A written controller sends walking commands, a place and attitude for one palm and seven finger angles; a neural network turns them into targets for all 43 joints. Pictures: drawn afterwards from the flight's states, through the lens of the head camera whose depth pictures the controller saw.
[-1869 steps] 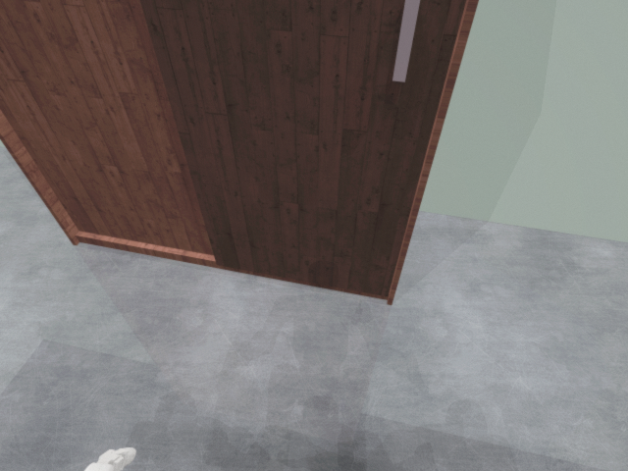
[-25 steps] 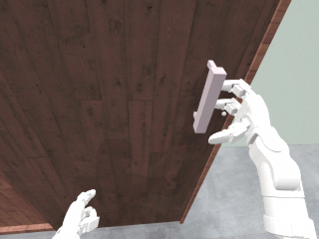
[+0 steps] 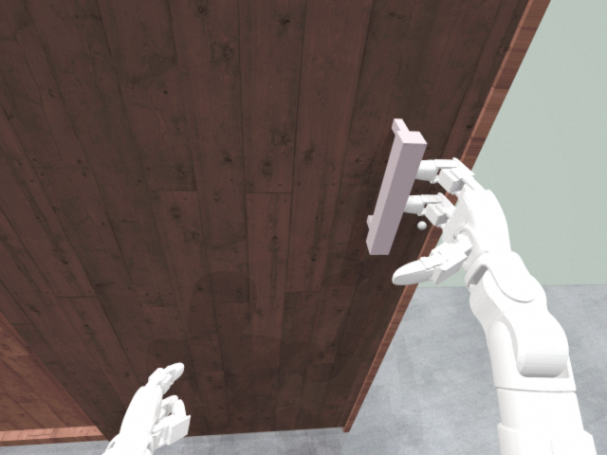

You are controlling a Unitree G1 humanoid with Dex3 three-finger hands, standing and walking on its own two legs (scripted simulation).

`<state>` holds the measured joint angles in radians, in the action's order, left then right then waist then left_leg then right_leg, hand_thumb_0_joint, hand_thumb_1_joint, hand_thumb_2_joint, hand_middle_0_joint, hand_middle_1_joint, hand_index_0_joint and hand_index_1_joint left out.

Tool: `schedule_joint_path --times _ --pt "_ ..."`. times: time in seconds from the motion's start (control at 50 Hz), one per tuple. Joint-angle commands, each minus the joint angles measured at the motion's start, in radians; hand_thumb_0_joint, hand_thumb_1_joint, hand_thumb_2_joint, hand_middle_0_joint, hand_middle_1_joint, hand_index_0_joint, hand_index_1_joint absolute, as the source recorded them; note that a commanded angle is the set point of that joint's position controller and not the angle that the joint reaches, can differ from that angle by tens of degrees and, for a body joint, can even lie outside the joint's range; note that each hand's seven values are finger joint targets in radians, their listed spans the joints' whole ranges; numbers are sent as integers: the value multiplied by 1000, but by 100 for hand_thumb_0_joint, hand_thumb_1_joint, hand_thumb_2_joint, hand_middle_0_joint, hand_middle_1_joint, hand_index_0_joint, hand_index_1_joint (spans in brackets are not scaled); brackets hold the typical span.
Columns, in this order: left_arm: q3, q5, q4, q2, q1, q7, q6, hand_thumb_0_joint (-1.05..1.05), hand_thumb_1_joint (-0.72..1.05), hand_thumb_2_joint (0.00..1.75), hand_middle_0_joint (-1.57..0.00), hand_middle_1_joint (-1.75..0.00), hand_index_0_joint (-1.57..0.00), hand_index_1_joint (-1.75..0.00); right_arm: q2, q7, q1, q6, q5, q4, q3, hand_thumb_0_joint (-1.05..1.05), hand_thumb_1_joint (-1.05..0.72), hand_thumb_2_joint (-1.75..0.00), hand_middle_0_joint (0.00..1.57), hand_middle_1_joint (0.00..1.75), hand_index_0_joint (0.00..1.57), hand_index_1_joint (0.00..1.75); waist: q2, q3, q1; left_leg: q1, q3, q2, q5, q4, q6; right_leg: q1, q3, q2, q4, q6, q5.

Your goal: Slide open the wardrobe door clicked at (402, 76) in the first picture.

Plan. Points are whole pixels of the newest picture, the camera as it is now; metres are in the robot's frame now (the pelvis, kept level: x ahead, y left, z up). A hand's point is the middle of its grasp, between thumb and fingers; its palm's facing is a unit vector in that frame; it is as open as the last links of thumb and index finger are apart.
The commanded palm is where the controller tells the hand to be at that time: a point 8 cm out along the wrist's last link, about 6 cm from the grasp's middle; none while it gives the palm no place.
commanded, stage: slide the fingers in behind the handle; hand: right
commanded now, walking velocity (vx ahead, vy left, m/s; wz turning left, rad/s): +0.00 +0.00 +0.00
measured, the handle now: (387, 189) +0.39 -0.07 +0.21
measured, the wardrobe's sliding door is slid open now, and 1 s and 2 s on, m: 0.00 0.00 0.00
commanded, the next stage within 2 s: grip the handle and tug to test in 1.38 s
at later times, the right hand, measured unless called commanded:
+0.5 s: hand (406, 225) +0.33 -0.09 +0.20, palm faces -0.13 +0.99 -0.05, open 14.0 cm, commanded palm +0.31 -0.14 +0.21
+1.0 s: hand (388, 219) +0.34 -0.07 +0.20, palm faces -0.15 +0.99 -0.05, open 14.0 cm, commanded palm +0.31 -0.12 +0.21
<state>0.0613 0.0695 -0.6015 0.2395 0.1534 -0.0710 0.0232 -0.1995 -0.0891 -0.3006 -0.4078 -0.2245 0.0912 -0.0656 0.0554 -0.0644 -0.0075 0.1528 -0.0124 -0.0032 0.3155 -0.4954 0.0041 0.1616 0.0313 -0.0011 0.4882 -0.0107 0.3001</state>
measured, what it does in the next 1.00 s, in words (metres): stands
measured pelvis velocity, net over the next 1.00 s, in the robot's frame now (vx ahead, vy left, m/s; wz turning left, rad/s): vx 0.01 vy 0.01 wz -0.01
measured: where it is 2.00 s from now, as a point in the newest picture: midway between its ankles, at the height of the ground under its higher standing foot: outside the picture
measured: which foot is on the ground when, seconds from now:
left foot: down 0.00-1.00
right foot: down 0.00-1.00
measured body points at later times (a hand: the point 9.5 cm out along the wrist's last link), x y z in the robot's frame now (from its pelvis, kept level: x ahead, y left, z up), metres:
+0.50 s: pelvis +0.01 +0.00 +0.00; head -0.02 +0.03 +0.45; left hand +0.21 +0.22 -0.08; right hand +0.33 -0.14 +0.21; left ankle -0.03 +0.12 -0.74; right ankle -0.02 -0.13 -0.74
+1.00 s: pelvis +0.01 +0.01 +0.00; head -0.02 +0.03 +0.45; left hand +0.21 +0.22 -0.08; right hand +0.34 -0.12 +0.21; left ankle -0.03 +0.12 -0.74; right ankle -0.02 -0.13 -0.74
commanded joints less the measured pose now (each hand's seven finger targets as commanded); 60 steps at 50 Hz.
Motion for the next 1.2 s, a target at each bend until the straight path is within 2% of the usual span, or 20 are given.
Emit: schedule_joint_path --times 0.0,0.08,0.1,0.14,0.2,0.26,0.3,0.38,0.4,0.46,0.5,0.54,0.7,0.76,0.8,0.9,0.98,1.04,1.1,1.18 --pt "-31 -6 177 93 -196 -5 -53 0 90 90 -20 -30 -20 -30 -146 16 -387 63 -9 269 -84 0 50 -30 30 120 30 120 -66 -189 -6 1 60 -2 -333 64 14 -102 -34 -1 -35 43 -300" --pt "-27 -9 178 81 -201 -3 -59 0 90 90 -20 -30 -20 -30 -92 28 -414 68 -6 301 -31 0 50 -30 30 120 30 120 -70 -196 4 9 62 -4 -340 59 12 -115 -35 3 -29 43 -309" --pt "-27 -9 167 86 -200 -5 -54 0 90 90 -20 -30 -20 -30 -122 36 -393 64 -4 269 -60 0 50 -30 30 120 30 120 -55 -183 -1 10 60 -4 -327 63 15 -110 -33 0 -31 42 -303" --pt "-23 -8 164 80 -203 -4 -45 0 90 90 -20 -30 -20 -30 -69 35 -442 49 1 251 -2 0 50 -30 30 120 30 120 -64 -160 15 33 61 -4 -306 68 13 -104 -33 2 -32 42 -282" --pt "-24 -8 155 88 -204 -4 -31 0 90 90 -20 -30 -20 -30 -96 40 -412 22 3 189 -36 0 50 -30 30 120 30 120 -58 -146 4 29 58 -4 -291 72 16 -86 -31 3 -31 42 -267" --pt "-25 -12 174 79 -206 1 -25 0 90 90 -20 -30 -20 -30 -58 37 -405 13 3 211 -11 0 50 -30 30 120 30 120 -87 -195 0 -1 61 -1 -344 57 14 -94 -33 7 -26 44 -306" --pt "-26 -14 181 86 -205 4 -21 0 90 90 -20 -30 -20 -30 -101 41 -338 20 -1 225 -60 0 50 -30 30 120 30 120 -89 -225 -19 -38 62 0 -398 46 17 -94 -31 6 -21 42 -346" --pt "-29 -12 194 76 -206 7 -21 0 90 90 -20 -30 -20 -30 -79 38 -356 42 -2 293 -33 0 50 -30 30 120 30 120 -123 -239 -5 -41 61 0 -436 43 9 -100 -44 6 -13 45 -363" --pt "-28 -12 192 81 -208 8 -20 0 90 90 -20 -30 -20 -30 -96 44 -349 49 3 303 -41 0 50 -30 30 120 30 120 -103 -226 -10 -41 59 1 -434 43 13 -98 -41 4 -14 45 -368" --pt "-28 -13 192 73 -205 13 -24 0 90 90 -20 -30 -20 -30 -51 47 -380 52 9 332 11 0 50 -30 30 120 30 120 -73 -211 3 -14 61 -1 -437 43 12 -115 -43 6 -8 46 -372" --pt "-28 -13 188 78 -206 13 -23 0 90 90 -20 -30 -20 -30 -81 53 -334 49 11 327 -17 0 50 -30 30 120 30 120 -77 -198 -6 -21 62 -1 -437 45 15 -107 -38 4 -7 45 -374" --pt "-25 -13 188 72 -209 14 -17 0 90 90 -20 -30 -20 -30 -47 51 -345 33 11 311 15 0 50 -30 30 120 30 120 -74 -189 0 -13 63 -2 -428 44 13 -101 -40 7 -9 45 -360" --pt "-25 -15 182 76 -217 12 -7 0 90 90 -20 -30 -20 -30 -51 57 -367 20 7 295 9 0 50 -30 30 120 30 120 -77 -197 -2 -20 62 0 -416 44 15 -101 -35 9 -7 45 -354" --pt "-26 -14 183 71 -219 15 -2 0 90 90 -20 -30 -20 -30 -12 64 -393 15 9 279 41 0 50 -30 30 120 30 120 -94 -199 6 -10 62 -2 -397 45 11 -98 -38 9 -9 46 -334" --pt "-26 -17 175 79 -215 12 4 0 90 90 -20 -30 -20 -30 -46 73 -386 12 10 243 5 0 50 -30 30 120 30 120 -109 -182 -1 -12 62 -2 -384 50 13 -85 -35 9 -12 46 -325" --pt "-26 -18 188 69 -217 21 11 0 90 90 -20 -30 -20 -30 -11 86 -405 21 26 267 43 0 50 -30 30 120 30 120 -74 -212 -2 -25 63 -1 -430 34 18 -101 -36 9 -4 44 -371" --pt "-27 -20 193 67 -213 22 16 0 90 90 -20 -30 -20 -30 -38 82 -383 28 20 285 10 0 50 -30 30 120 30 120 -122 -240 -5 -53 63 -2 -466 31 14 -97 -43 10 -5 45 -382" --pt "-26 -18 200 63 -219 25 17 0 90 90 -20 -30 -20 -30 -5 75 -362 33 23 298 48 0 50 -30 30 120 30 120 -109 -226 -2 -43 63 -2 -467 31 13 -98 -44 10 -3 47 -382" --pt "-26 -15 189 71 -219 23 20 0 90 90 -20 -30 -20 -30 -32 76 -381 27 20 273 25 0 50 -30 30 120 30 120 -102 -181 0 -20 62 -4 -420 45 15 -84 -39 9 -6 47 -345" --pt "-24 -16 196 65 -223 24 18 0 90 90 -20 -30 -20 -30 -8 76 -401 17 22 293 50 0 50 -30 30 120 30 120 -86 -196 4 -16 62 -4 -406 43 15 -94 -38 12 -6 47 -340"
